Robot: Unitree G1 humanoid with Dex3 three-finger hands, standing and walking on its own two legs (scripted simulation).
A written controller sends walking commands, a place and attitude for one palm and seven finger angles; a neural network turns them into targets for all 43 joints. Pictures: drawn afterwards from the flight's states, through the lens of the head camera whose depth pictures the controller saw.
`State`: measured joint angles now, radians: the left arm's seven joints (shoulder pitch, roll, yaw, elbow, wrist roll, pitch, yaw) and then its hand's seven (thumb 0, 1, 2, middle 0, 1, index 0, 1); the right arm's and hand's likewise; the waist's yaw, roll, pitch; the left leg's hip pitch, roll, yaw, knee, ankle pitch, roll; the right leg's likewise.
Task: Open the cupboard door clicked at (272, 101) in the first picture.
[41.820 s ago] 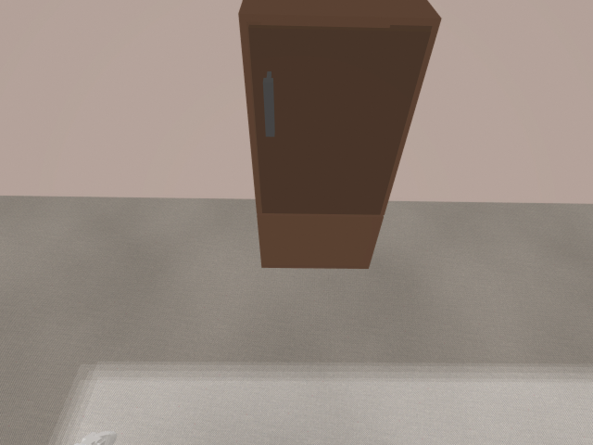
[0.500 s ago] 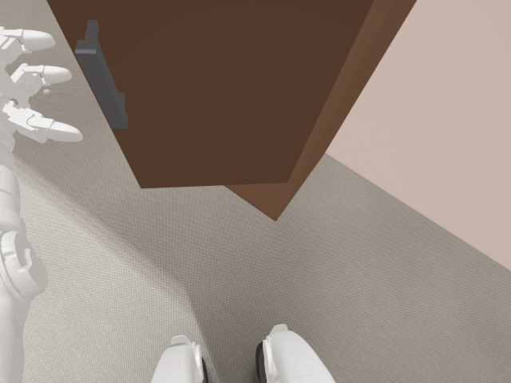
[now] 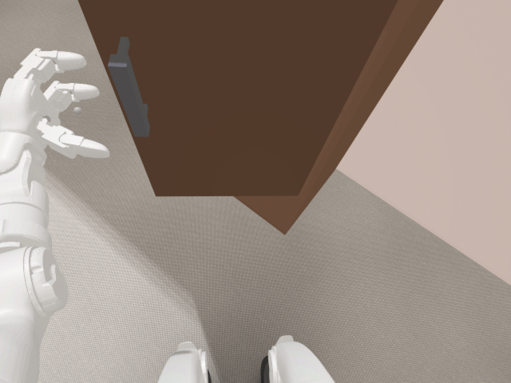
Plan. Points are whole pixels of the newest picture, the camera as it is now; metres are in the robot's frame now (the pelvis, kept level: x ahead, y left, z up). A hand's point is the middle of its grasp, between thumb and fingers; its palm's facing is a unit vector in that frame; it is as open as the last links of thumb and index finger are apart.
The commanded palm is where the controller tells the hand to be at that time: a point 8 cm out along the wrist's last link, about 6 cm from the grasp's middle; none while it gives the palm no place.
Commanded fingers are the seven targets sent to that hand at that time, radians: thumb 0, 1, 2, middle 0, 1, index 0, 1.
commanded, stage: move the hooked fingers beside the handle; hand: left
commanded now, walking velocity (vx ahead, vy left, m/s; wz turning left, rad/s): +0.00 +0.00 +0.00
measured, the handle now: (133, 90) +0.55 +0.16 +0.08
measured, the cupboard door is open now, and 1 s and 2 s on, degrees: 41 41 41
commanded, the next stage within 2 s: slide the fingers in behind the handle in 0.12 s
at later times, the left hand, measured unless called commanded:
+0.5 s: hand (98, 108) +0.51 +0.20 +0.08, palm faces -0.03 -1.00 -0.01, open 14.0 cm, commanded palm +0.48 +0.24 +0.08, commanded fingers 0.00 -0.50 0.30 -0.30 -1.20 -0.30 -1.20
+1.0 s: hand (121, 113) +0.49 +0.17 +0.09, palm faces -0.04 -1.00 -0.01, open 14.0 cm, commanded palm +0.47 +0.21 +0.08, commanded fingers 0.00 -0.50 0.30 -0.30 -1.20 -0.30 -1.20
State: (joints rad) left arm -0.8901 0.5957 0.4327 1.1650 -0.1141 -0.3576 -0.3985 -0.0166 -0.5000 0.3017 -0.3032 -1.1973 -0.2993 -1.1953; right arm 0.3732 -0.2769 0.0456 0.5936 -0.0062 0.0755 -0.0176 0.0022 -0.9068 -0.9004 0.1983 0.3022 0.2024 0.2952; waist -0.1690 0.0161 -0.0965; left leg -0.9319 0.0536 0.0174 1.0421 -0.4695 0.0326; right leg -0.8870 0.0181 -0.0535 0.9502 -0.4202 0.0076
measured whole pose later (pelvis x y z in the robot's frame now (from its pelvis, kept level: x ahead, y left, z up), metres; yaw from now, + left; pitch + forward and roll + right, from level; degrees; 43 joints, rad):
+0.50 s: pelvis -0.01 -0.01 +0.00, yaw +0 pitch +21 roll -3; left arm -0.94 0.60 0.43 1.19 -0.10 -0.35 -0.36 -0.02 -0.50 0.30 -0.30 -1.20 -0.30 -1.20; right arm 0.41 -0.28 0.05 0.61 -0.01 0.06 -0.02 0.00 -0.91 -0.90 0.20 0.30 0.20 0.30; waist -0.19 0.02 -0.09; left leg -0.97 0.06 0.01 1.06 -0.46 0.02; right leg -0.93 0.02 -0.06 0.98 -0.42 0.00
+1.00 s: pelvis +0.00 -0.01 +0.00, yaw +1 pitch +20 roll -3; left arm -0.88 0.46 0.35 1.14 -0.10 -0.38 -0.27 -0.02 -0.50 0.30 -0.30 -1.20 -0.30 -1.20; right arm 0.38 -0.26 0.03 0.62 -0.01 0.06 0.00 0.00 -0.91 -0.90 0.20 0.30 0.20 0.30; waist -0.16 0.03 -0.11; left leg -0.92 0.05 0.02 1.04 -0.46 0.02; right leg -0.89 0.01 -0.05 0.97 -0.43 0.00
